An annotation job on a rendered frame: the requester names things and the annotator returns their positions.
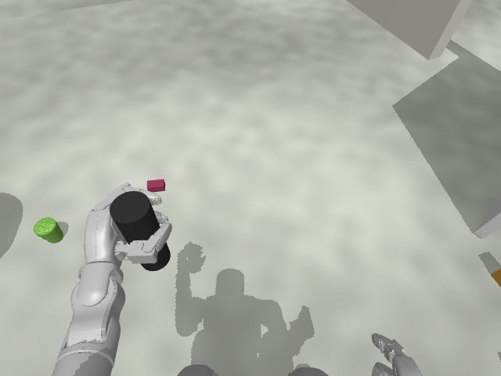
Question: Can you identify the left robot hand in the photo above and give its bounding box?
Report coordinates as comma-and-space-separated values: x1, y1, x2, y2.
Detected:
85, 182, 172, 268

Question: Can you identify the left robot arm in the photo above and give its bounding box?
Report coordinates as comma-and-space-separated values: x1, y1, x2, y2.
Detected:
52, 261, 125, 376

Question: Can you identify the right robot hand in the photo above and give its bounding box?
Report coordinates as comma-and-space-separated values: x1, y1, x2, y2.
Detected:
372, 334, 422, 376

